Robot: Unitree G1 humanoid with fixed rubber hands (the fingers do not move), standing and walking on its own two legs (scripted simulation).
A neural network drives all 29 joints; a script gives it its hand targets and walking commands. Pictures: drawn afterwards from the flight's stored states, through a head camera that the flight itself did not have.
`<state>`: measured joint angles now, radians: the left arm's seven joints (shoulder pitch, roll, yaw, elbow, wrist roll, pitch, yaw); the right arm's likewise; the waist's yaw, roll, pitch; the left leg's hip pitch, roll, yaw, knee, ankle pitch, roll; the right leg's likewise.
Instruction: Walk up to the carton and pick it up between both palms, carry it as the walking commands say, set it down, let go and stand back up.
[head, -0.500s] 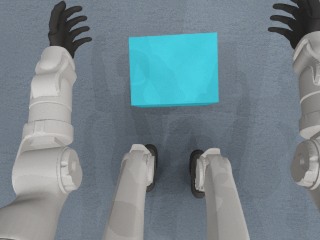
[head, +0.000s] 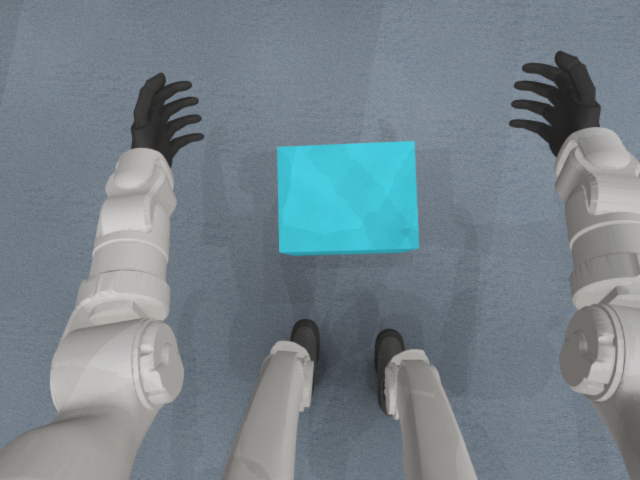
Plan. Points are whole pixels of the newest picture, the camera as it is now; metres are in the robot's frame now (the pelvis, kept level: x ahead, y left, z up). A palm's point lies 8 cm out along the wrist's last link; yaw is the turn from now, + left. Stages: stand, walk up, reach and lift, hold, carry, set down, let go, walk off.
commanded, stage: let go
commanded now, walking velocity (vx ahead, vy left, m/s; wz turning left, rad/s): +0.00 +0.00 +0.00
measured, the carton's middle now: (346, 205) +0.48 +0.02 -0.55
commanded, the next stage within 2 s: stand in 1.22 s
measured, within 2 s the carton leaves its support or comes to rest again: neither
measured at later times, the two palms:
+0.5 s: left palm (86, 280) +0.32 +0.25 -0.01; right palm out of the picture +0.35 -0.23 -0.01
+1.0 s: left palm (68, 392) +0.24 +0.22 +0.04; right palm out of the picture +0.24 -0.24 +0.04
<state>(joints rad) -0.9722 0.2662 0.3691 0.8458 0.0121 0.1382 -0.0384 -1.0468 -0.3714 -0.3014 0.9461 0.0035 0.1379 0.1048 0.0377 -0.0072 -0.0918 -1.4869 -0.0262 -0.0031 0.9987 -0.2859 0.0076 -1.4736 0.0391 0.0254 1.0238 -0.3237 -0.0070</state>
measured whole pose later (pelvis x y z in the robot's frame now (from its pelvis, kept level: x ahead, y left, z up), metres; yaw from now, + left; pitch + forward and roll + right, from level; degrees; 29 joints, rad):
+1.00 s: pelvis +0.08 -0.01 +0.11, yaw +0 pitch -3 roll +0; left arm 0.22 0.21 0.05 0.42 0.01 0.11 -0.08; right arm 0.23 -0.21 -0.05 0.43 -0.01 0.11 0.07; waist 0.00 -0.01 0.09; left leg -0.12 -0.02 -0.03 0.43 -0.26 0.00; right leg -0.11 0.04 0.03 0.44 -0.29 -0.03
